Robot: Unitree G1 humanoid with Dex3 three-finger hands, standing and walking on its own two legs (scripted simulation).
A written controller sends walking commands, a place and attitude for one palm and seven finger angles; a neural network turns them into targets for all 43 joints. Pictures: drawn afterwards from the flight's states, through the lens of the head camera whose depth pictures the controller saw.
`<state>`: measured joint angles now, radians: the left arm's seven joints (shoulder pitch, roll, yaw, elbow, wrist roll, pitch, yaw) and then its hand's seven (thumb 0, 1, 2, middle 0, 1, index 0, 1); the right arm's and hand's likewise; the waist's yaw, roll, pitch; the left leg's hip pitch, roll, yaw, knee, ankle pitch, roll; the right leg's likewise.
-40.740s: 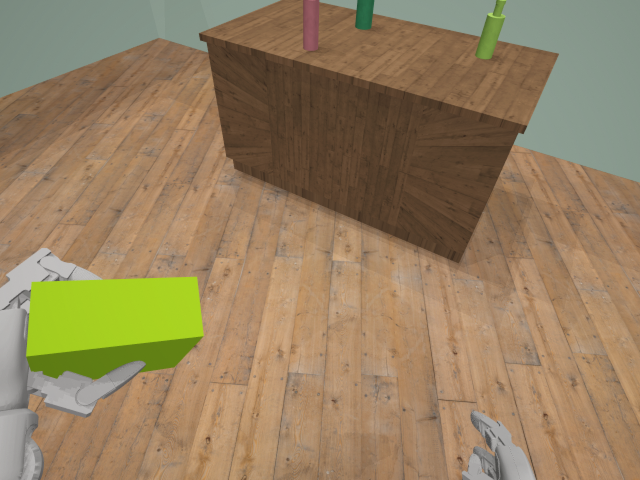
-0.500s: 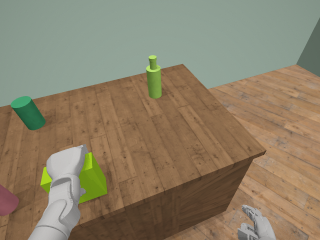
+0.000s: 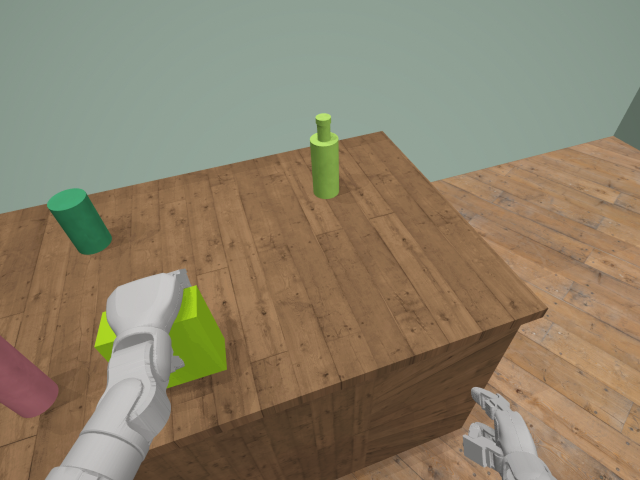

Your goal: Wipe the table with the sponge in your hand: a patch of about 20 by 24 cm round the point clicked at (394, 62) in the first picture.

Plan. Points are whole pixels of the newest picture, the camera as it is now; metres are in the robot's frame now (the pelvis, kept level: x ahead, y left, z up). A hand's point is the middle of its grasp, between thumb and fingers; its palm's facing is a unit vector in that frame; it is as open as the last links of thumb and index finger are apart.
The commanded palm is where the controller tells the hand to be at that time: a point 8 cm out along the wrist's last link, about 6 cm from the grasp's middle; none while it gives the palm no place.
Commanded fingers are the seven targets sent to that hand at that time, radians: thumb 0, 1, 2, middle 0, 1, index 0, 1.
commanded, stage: lift the sponge slowly off the table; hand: left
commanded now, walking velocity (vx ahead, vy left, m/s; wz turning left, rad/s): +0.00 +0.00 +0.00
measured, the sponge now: (173, 350) +0.28 +0.26 -0.02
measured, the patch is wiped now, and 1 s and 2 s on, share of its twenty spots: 1.00 1.00 1.00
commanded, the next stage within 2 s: bring the sponge back beside the body in 1.08 s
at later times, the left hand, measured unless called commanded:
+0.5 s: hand (157, 311) +0.29 +0.26 +0.07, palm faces +0.02 -0.13 -0.99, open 10.1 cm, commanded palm +0.26 +0.26 +0.14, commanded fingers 0.00 0.10 1.30 -1.20 -1.60 -1.20 -1.60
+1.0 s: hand (148, 295) +0.29 +0.26 +0.10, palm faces +0.04 -0.13 -0.99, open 10.1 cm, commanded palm +0.26 +0.26 +0.17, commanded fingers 0.00 0.10 1.30 -1.20 -1.60 -1.20 -1.60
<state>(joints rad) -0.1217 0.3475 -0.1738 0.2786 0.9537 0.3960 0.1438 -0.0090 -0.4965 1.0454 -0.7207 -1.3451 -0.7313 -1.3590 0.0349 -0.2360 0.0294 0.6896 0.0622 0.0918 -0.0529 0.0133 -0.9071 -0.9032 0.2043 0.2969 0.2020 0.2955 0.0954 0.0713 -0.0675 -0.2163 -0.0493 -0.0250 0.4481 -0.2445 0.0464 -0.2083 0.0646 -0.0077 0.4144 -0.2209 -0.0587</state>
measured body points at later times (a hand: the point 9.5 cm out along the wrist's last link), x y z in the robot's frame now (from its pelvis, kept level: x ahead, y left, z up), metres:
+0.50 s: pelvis +0.01 +0.00 +0.00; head -0.01 -0.03 +0.45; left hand +0.28 +0.27 +0.12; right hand +0.25 -0.21 -0.08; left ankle -0.01 +0.09 -0.74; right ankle +0.00 -0.09 -0.74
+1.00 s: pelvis +0.00 -0.01 +0.00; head -0.02 -0.04 +0.45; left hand +0.28 +0.27 +0.15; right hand +0.25 -0.21 -0.07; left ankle -0.01 +0.09 -0.74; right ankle +0.00 -0.09 -0.74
